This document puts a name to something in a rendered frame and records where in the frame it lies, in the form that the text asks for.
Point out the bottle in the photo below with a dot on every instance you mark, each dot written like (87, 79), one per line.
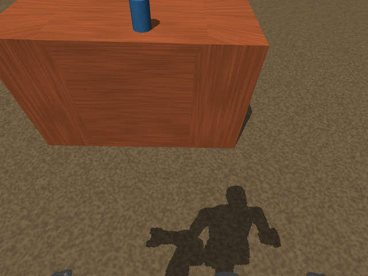
(141, 17)

